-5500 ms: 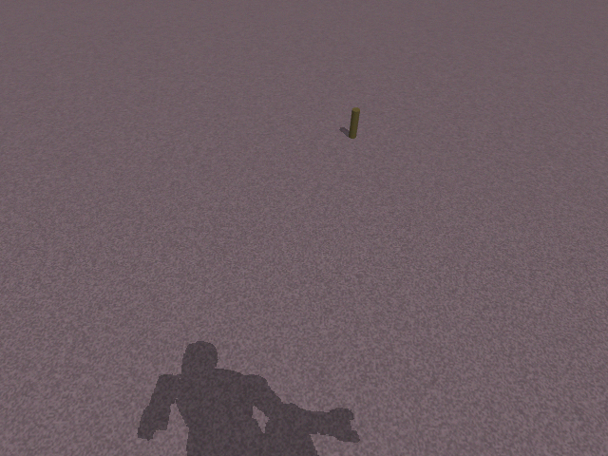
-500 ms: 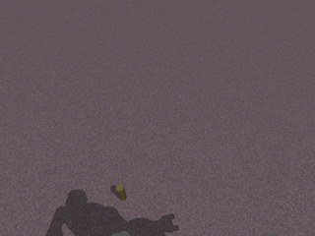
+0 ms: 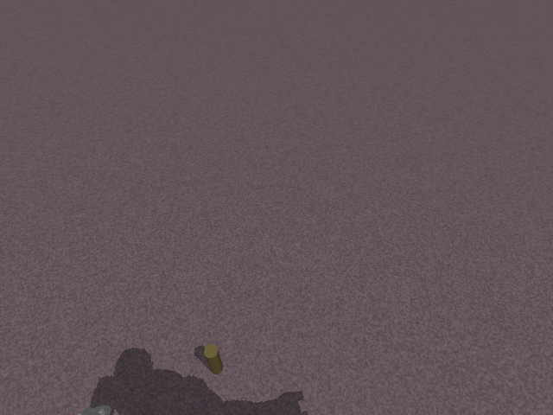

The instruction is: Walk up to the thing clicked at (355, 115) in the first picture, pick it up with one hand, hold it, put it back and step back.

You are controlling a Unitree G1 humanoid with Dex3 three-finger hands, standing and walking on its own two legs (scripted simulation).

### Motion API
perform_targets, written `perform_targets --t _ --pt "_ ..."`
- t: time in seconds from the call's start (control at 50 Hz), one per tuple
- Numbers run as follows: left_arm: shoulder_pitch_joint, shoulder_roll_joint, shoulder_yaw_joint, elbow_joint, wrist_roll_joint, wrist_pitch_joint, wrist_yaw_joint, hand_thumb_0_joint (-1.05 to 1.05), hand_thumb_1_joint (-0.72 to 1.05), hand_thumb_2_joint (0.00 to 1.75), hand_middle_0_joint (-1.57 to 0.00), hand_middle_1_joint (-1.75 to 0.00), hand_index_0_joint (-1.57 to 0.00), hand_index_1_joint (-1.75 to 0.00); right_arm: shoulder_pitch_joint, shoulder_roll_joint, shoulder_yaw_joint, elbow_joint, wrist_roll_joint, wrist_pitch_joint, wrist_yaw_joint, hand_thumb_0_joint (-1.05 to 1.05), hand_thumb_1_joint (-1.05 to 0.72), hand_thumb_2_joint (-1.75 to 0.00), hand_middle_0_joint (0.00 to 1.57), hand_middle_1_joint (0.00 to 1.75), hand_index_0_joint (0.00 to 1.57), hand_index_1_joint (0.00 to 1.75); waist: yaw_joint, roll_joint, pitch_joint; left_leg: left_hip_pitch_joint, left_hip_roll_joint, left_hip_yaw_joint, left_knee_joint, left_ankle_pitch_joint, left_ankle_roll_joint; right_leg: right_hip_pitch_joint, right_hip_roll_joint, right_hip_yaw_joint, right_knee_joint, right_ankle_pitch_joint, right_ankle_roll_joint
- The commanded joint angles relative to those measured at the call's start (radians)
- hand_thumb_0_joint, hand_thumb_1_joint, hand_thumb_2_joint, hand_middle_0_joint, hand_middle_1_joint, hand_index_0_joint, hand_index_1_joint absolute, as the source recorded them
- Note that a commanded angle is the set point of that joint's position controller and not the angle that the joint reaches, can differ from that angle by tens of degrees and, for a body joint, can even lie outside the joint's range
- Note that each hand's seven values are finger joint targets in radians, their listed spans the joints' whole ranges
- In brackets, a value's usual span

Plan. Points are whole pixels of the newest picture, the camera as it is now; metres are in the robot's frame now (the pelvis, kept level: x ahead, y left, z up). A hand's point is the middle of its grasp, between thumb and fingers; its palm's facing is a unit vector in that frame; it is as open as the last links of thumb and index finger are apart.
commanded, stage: walk up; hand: left
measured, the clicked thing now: (214, 359) +0.41 +0.20 -0.69
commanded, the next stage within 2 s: stand in 0.86 s
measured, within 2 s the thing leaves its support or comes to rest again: neither
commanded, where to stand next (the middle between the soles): +0.07 -0.01 m, yaw +0 degrees
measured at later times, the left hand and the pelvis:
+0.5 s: hand out of the picture +0.08 +0.26 -0.15, palm faces +0.00 -0.94 -0.35, open 7.4 cm; pelvis +0.01 +0.00 +0.01, yaw +0 degrees
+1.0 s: hand out of the picture +0.10 +0.25 -0.15, palm faces -0.01 -0.94 -0.33, open 7.4 cm; pelvis +0.02 +0.00 +0.01, yaw +0 degrees
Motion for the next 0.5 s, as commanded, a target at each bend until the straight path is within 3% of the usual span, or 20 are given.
perform_targets --t 0.0,0.12,0.3,0.48 --pt "-0.020 0.213 0.045 -0.031 0.004 -0.011 0.013 0.00 0.90 0.90 -0.20 -0.30 -0.20 -0.30 -0.064 -0.226 -0.047 -0.043 -0.005 -0.021 -0.021 0.00 -0.90 -0.90 0.20 0.30 0.20 0.30 0.012 0.065 -0.090 0.037 0.103 -0.114 -0.132 0.132 0.053 0.036 -0.084 0.084 -0.111 0.133 -0.057" --pt "-0.049 0.207 0.043 -0.001 0.012 -0.009 0.009 0.00 0.90 0.90 -0.20 -0.30 -0.20 -0.30 -0.086 -0.224 -0.047 -0.026 -0.007 -0.015 -0.018 0.00 -0.90 -0.90 0.20 0.30 0.20 0.30 0.003 0.047 -0.050 0.026 0.095 -0.118 -0.172 0.008 0.048 0.022 -0.082 0.088 -0.165 0.065 -0.049" --pt "-0.063 0.208 0.048 0.019 0.012 -0.012 0.011 0.00 0.90 0.90 -0.20 -0.30 -0.20 -0.30 -0.081 -0.221 -0.045 -0.009 -0.008 -0.014 -0.022 0.00 -0.90 -0.90 0.20 0.30 0.20 0.30 -0.003 0.010 -0.113 0.106 0.091 -0.089 -0.139 0.195 0.042 0.066 -0.095 0.080 -0.183 0.198 -0.039" --pt "-0.052 0.203 0.050 0.031 0.012 -0.004 0.014 0.00 0.90 0.90 -0.20 -0.30 -0.20 -0.30 -0.084 -0.215 -0.048 -0.004 -0.009 -0.005 -0.024 0.00 -0.90 -0.90 0.20 0.30 0.20 0.30 0.000 0.008 -0.071 0.100 0.085 -0.090 -0.149 0.158 0.041 0.039 -0.085 0.073 -0.197 0.144 -0.037"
